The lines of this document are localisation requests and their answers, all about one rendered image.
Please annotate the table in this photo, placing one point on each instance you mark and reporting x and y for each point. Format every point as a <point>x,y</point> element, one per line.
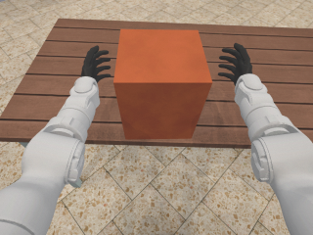
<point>282,58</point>

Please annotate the left robot hand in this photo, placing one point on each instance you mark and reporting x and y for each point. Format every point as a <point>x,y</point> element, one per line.
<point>90,63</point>

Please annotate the robot left upper arm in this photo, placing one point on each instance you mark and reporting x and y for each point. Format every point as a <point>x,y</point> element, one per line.
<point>28,205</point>

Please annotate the carton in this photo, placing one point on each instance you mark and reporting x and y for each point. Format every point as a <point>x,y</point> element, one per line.
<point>161,82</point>

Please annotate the robot right upper arm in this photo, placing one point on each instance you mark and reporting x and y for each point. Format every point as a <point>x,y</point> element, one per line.
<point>285,162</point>

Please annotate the right robot hand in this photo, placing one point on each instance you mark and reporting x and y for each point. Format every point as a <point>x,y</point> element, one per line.
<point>241,63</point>

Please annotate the left robot forearm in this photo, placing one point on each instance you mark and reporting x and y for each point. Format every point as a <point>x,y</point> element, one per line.
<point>76,115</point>

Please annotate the right robot forearm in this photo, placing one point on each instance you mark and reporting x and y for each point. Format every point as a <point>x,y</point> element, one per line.
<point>261,116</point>

